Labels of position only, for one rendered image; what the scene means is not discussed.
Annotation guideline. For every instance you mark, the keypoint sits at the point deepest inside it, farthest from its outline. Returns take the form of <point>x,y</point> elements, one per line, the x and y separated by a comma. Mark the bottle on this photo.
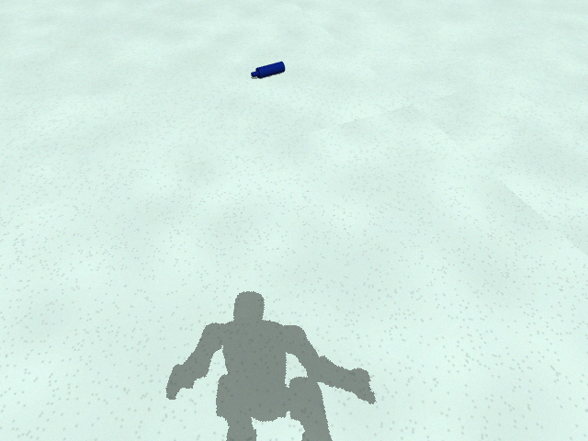
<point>264,71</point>

